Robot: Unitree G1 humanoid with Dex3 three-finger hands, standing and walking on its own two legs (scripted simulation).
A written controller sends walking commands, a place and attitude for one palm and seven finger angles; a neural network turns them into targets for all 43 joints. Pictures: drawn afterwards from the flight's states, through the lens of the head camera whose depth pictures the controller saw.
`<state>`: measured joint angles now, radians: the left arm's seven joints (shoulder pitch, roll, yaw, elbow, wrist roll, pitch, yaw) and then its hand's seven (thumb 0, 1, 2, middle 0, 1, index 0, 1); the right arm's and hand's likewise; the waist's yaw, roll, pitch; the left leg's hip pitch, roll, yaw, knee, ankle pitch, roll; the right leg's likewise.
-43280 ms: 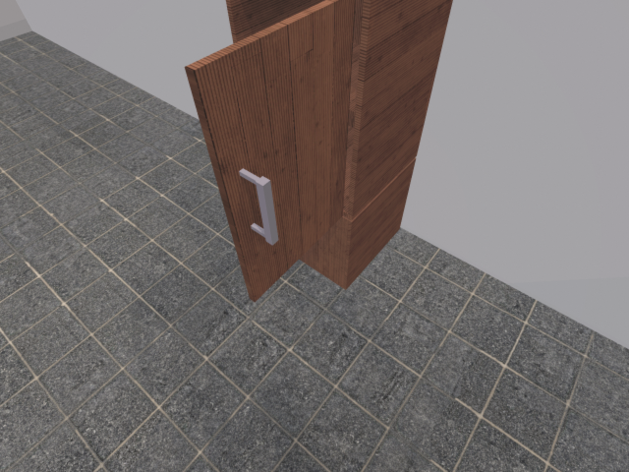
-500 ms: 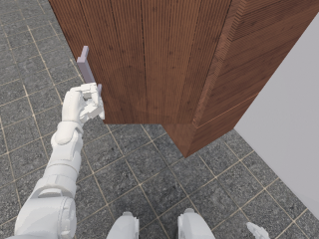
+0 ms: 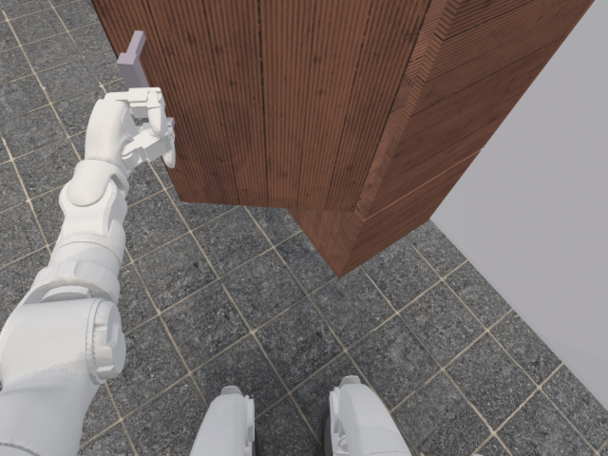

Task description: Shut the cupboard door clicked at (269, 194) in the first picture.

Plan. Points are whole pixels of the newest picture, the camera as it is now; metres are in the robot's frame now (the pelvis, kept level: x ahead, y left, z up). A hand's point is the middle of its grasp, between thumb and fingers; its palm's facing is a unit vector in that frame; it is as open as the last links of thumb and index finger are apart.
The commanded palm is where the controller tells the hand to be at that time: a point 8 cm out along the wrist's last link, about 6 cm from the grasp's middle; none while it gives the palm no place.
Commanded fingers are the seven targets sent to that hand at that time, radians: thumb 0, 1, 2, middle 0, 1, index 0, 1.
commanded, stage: push the door shut along its arc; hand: left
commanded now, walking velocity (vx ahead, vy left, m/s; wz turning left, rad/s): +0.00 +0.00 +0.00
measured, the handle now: (152, 99) +0.57 +0.18 +0.07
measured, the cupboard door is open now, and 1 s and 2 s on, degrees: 54 41 37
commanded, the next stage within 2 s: pull the fist back off the door in 1.08 s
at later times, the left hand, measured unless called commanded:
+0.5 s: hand (200, 105) +0.55 +0.12 +0.08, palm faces -0.29 -0.96 -0.05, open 3.1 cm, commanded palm +0.57 +0.15 +0.08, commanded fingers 0.00 0.90 0.90 -1.30 -1.50 -1.30 -1.50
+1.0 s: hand (224, 80) +0.60 +0.08 +0.08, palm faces -0.37 -0.93 -0.03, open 2.8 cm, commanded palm +0.62 +0.11 +0.08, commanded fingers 0.00 0.90 0.90 -1.30 -1.50 -1.30 -1.50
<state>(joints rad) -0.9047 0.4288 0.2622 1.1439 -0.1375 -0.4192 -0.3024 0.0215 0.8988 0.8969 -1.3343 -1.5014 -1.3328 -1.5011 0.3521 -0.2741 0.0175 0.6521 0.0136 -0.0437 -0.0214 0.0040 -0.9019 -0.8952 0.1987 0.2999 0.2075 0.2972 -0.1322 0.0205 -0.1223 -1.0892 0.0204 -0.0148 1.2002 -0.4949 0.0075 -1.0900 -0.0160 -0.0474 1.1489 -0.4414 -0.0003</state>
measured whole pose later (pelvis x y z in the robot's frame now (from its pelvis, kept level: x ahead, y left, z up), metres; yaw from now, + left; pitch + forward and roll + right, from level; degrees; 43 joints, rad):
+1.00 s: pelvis +0.01 +0.00 -0.03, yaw -3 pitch +30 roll -4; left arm -1.34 0.65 0.28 1.32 -0.01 -0.21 -0.45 -0.02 0.83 0.90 -1.30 -1.50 -1.32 -1.50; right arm 0.40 -0.26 0.06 0.65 -0.02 -0.06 -0.01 0.00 -0.90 -0.89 0.20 0.30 0.21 0.30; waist -0.28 0.05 -0.10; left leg -1.30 0.06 -0.03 1.31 -0.54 0.00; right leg -1.30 0.02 -0.05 1.23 -0.46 -0.01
